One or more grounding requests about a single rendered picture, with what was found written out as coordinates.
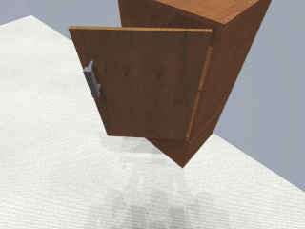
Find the handle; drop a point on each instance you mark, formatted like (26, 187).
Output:
(90, 78)

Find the cupboard door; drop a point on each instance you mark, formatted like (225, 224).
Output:
(149, 77)

